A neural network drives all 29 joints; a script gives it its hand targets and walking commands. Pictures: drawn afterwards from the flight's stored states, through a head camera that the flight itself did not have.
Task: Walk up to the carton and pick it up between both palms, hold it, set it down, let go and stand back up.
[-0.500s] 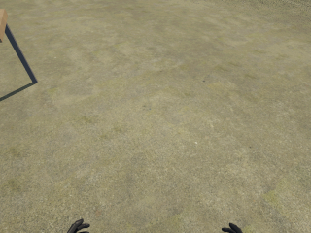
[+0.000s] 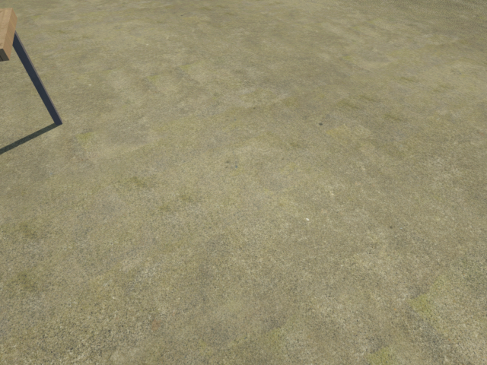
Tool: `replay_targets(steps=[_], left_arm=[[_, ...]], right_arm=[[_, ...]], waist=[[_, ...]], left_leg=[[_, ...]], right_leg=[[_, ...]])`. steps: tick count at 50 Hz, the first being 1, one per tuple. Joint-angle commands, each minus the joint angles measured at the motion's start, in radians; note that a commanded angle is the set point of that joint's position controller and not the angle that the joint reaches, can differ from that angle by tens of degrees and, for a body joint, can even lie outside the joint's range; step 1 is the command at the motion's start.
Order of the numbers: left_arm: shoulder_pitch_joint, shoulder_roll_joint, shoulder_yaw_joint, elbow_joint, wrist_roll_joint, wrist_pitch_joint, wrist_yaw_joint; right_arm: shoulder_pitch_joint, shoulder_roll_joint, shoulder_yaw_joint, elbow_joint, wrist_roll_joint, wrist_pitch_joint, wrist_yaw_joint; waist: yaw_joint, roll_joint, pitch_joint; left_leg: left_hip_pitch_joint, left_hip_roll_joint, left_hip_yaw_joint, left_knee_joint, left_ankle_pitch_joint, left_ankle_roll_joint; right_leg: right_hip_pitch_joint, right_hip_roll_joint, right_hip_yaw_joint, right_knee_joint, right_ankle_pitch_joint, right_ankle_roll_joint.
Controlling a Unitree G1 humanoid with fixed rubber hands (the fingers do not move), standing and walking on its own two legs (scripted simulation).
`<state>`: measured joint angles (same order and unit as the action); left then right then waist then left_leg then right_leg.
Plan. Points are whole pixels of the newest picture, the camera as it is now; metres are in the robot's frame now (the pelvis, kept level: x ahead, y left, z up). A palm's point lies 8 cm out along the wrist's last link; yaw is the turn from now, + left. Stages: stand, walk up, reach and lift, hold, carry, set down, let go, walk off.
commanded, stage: stand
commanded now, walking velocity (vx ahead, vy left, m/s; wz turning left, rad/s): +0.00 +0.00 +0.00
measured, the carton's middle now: out of the picture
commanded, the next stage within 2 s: walk up in 0.22 s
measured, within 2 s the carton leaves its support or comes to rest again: neither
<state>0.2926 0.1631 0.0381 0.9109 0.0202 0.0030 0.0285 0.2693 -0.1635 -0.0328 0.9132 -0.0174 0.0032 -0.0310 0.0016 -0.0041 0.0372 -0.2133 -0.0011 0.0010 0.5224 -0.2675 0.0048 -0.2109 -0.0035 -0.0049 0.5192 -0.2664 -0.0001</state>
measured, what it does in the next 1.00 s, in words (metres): steps to the left, turning left: left foot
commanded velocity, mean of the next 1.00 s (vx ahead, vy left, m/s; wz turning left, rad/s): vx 0.15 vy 0.04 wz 0.31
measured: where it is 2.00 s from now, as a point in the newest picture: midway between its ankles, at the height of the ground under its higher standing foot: (127, 315)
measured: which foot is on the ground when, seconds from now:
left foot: down 0.00-0.48, up 0.50-0.70, down 0.72-1.00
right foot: down 0.00-0.72, up 0.74-1.00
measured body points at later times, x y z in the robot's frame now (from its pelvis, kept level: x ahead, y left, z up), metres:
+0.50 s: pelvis -0.01 +0.00 +0.00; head +0.00 +0.00 +0.45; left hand -0.01 +0.22 -0.16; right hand +0.00 -0.23 -0.16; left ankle +0.01 +0.12 -0.73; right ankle +0.01 -0.12 -0.74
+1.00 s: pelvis +0.03 +0.10 +0.01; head +0.03 +0.12 +0.46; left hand +0.10 +0.39 -0.12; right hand +0.11 -0.13 -0.13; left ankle -0.03 +0.13 -0.74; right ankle +0.10 -0.06 -0.66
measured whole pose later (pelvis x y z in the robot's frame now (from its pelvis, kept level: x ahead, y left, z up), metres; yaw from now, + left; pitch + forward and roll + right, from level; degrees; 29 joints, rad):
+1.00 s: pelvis +0.03 +0.10 +0.01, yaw +18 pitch +3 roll -2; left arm 0.11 0.24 0.08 0.90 0.04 -0.01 -0.02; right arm 0.37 -0.17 -0.06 0.95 -0.03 -0.04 0.00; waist -0.07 0.01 -0.06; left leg -0.18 -0.08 0.01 0.42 -0.29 0.12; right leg -0.58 -0.11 -0.04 1.03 -0.24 0.06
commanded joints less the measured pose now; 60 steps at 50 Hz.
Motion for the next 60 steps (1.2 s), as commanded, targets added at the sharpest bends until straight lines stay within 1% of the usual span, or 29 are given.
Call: replay_targets(steps=[1,4,8,12,20,21,23,24,25,26,28,30,32,34,35,36,37,38,39,40,41,42,46,49,51,52,58,59,60], left_arm=[[0.039,0.092,0.021,-0.002,0.0,-0.014,0.005],[0.064,0.059,0.011,0.036,0.003,-0.012,0.006],[0.055,0.076,0.011,0.066,-0.003,-0.017,0.01],[0.079,0.061,0.005,0.098,0.0,-0.009,0.007],[0.083,0.031,-0.009,0.153,-0.007,-0.009,0.015],[0.022,0.208,0.07,0.058,-0.011,-0.013,0.034],[0.12,0.18,0.072,0.068,-0.006,-0.006,0.05],[0.113,0.18,0.068,0.098,-0.001,-0.006,0.052],[0.105,0.181,0.074,0.08,0.007,-0.008,0.058],[0.089,0.176,0.071,0.067,0.016,-0.007,0.063],[0.002,0.147,0.074,0.044,0.025,-0.009,0.063],[-0.057,0.165,0.08,0.035,0.029,-0.02,0.057],[-0.087,0.194,0.09,0.026,0.03,-0.021,0.041],[-0.056,0.185,0.091,0.05,0.025,-0.004,0.031],[-0.018,0.141,0.077,0.05,0.022,0.005,0.02],[0.003,0.077,0.052,0.008,0.015,0.013,0.015],[-0.103,0.11,0.047,-0.056,0.01,0.03,0.009],[-0.278,0.122,0.047,-0.132,0.021,0.028,-0.005],[-0.33,0.153,0.06,-0.146,0.014,0.016,-0.022],[-0.278,0.151,0.064,-0.118,0.017,0.004,-0.035],[-0.206,0.167,0.071,-0.08,0.029,-0.009,-0.044],[-0.175,0.162,0.07,-0.057,0.031,-0.02,-0.045],[-0.247,0.126,0.055,-0.07,0.017,-0.034,-0.046],[-0.324,0.114,0.046,-0.088,0.012,-0.026,-0.045],[-0.358,0.117,0.044,-0.091,0.014,-0.028,-0.045],[-0.385,0.111,0.038,-0.103,0.016,-0.028,-0.044],[-0.524,0.093,0.031,-0.141,0.016,-0.046,-0.044],[-0.462,0.112,0.031,-0.118,-0.008,-0.043,-0.021],[-0.414,0.111,0.03,-0.101,-0.01,-0.045,-0.009]], right_arm=[[0.028,-0.096,-0.021,0.001,0.004,-0.011,-0.003],[0.053,-0.075,-0.022,0.03,0.002,-0.009,-0.007],[0.058,-0.056,-0.013,0.074,0.001,-0.015,0.0],[0.047,-0.059,-0.012,0.107,0.005,-0.01,-0.006],[0.068,-0.041,-0.008,0.167,0.003,0.001,-0.009],[-0.033,-0.127,-0.046,0.072,0.021,-0.001,0.0],[-0.11,-0.129,-0.059,0.011,0.016,0.005,0.007],[-0.105,-0.087,-0.011,0.018,0.001,0.007,0.007],[-0.074,-0.061,-0.011,0.009,-0.008,0.011,0.01],[-0.049,-0.052,-0.011,0.015,-0.012,0.02,0.014],[-0.029,-0.056,-0.021,-0.008,-0.008,0.023,0.023],[-0.008,-0.036,-0.016,-0.014,-0.005,0.026,0.03],[0.04,-0.021,-0.014,-0.002,0.002,0.02,0.03],[0.108,-0.06,-0.036,0.021,-0.002,0.008,0.034],[0.111,-0.127,-0.054,0.013,-0.017,-0.003,0.03],[0.129,-0.25,-0.069,-0.021,-0.029,-0.007,0.02],[0.141,-0.248,-0.074,0.007,0.001,0.013,0.055],[0.076,-0.21,-0.061,-0.027,0.005,0.026,0.057],[0.018,-0.169,-0.043,-0.053,-0.004,0.031,0.054],[-0.023,-0.18,-0.045,-0.071,-0.016,0.024,0.049],[-0.007,-0.199,-0.054,-0.064,-0.027,0.008,0.043],[0.03,-0.207,-0.061,-0.052,-0.028,-0.008,0.042],[0.132,-0.15,-0.063,-0.003,-0.016,-0.054,0.027],[0.186,-0.128,-0.061,0.025,-0.014,-0.069,0.02],[0.228,-0.116,-0.055,0.043,-0.015,-0.074,0.02],[0.244,-0.117,-0.055,0.057,-0.016,-0.081,0.02],[0.327,-0.129,-0.051,0.119,-0.015,-0.095,0.019],[0.25,-0.148,-0.042,0.118,-0.007,-0.076,0.033],[0.249,-0.145,-0.044,0.114,-0.017,-0.072,0.042]], waist=[[0.001,0.019,0.045],[-0.004,-0.037,0.032],[-0.013,0.027,0.02],[0.008,-0.023,0.051],[-0.006,-0.02,0.094],[0.003,-0.021,0.068],[0.048,-0.047,0.049],[0.057,-0.116,0.023],[0.057,-0.189,-0.008],[0.045,-0.16,-0.013],[-0.004,-0.127,0.036],[-0.032,-0.089,0.023],[-0.048,-0.136,-0.033],[-0.068,-0.065,-0.076],[-0.069,0.149,-0.058],[-0.045,0.417,-0.055],[-0.094,0.541,-0.115],[-0.128,0.463,0.005],[-0.111,0.274,0.103],[-0.077,0.164,0.061],[-0.054,0.07,-0.005],[-0.052,0.043,-0.033],[-0.073,0.043,0.003],[-0.098,0.081,0.044],[-0.104,0.054,0.041],[-0.11,0.09,0.05],[-0.135,0.084,0.074],[-0.103,0.175,0.081],[-0.095,0.202,0.06]], left_leg=[[-0.063,0.075,-0.109,-0.173,0.013,0.04],[-0.017,0.074,-0.099,-0.152,0.041,0.039],[-0.024,0.078,-0.098,-0.164,0.068,0.042],[-0.042,0.074,-0.095,-0.184,0.022,0.034],[-0.022,0.049,-0.064,-0.151,0.018,0.019],[-0.231,0.086,-0.144,-0.043,0.007,0.015],[-0.367,0.055,-0.104,0.103,-0.039,0.007],[-0.344,-0.013,-0.016,0.302,-0.109,-0.003],[-0.376,-0.003,0.02,0.5,-0.253,-0.009],[-0.397,0.033,0.022,0.603,-0.292,-0.015],[-0.357,0.084,-0.017,0.636,-0.264,-0.026],[-0.239,0.11,-0.012,0.5,-0.234,-0.026],[-0.139,0.089,0.033,0.28,-0.184,-0.016],[0.029,0.038,0.077,0.01,0.033,0.0],[0.124,0.108,-0.082,-0.11,0.141,0.016],[0.141,0.377,-0.46,-0.175,0.362,0.077],[0.028,0.327,-0.582,-0.364,-0.765,0.207],[-0.063,0.322,-0.677,-0.446,-0.884,0.228],[-0.128,0.309,-0.612,-0.43,-0.768,0.223],[-0.09,0.278,-0.531,-0.395,-0.615,0.202],[-0.012,0.256,-0.477,-0.348,-0.444,0.186],[0.018,0.258,-0.478,-0.335,-0.361,0.195],[0.125,0.222,-0.408,-0.364,-0.193,0.194],[0.161,0.218,-0.415,-0.381,-0.101,0.184],[0.21,0.217,-0.419,-0.377,-0.017,0.183],[0.226,0.221,-0.429,-0.369,0.041,0.179],[0.325,0.216,-0.374,-0.287,0.454,0.172],[0.258,0.124,-0.223,-0.212,0.646,0.163],[0.207,0.098,-0.189,-0.162,0.713,0.159]], right_leg=[[-0.02,-0.056,0.069,-0.114,0.075,-0.037],[-0.025,-0.065,0.083,-0.136,0.06,-0.044],[0.001,-0.068,0.087,-0.137,0.085,-0.046],[-0.009,-0.058,0.076,-0.145,0.061,-0.034],[-0.097,-0.074,0.115,-0.226,-0.097,-0.043],[0.004,-0.115,0.04,-0.1,-0.094,-0.013],[0.068,-0.219,0.12,-0.142,-0.141,-0.053],[0.031,-0.311,0.233,-0.23,-0.212,-0.126],[0.005,-0.429,0.333,-0.262,-0.178,-0.199],[-0.016,-0.463,0.332,-0.273,-0.141,-0.226],[-0.11,-0.423,0.201,-0.262,0.009,-0.196],[-0.158,-0.374,0.074,-0.205,0.186,-0.141],[-0.096,-0.317,-0.036,-0.08,0.316,-0.106],[-0.123,-0.228,-0.141,0.132,0.214,-0.058],[-0.298,-0.146,-0.17,0.298,-0.087,-0.022],[-0.499,-0.063,-0.144,0.525,-0.416,0.048],[-0.481,-0.064,-0.046,0.633,-0.38,0.037],[-0.605,-0.059,-0.007,0.719,-0.313,0.044],[-0.642,-0.082,0.0,0.723,-0.245,0.052],[-0.615,-0.102,0.016,0.692,-0.157,0.059],[-0.593,-0.115,0.009,0.685,-0.073,0.054],[-0.592,-0.122,0.003,0.688,-0.035,0.052],[-0.59,-0.142,0.004,0.545,0.029,0.062],[-0.612,-0.135,-0.005,0.433,0.048,0.073],[-0.61,-0.12,-0.012,0.387,0.062,0.078],[-0.62,-0.119,-0.008,0.354,0.066,0.075],[-0.606,-0.053,-0.055,0.247,0.043,0.068],[-0.494,-0.041,-0.089,0.18,-0.029,0.048],[-0.387,-0.003,-0.129,0.157,-0.043,0.037]])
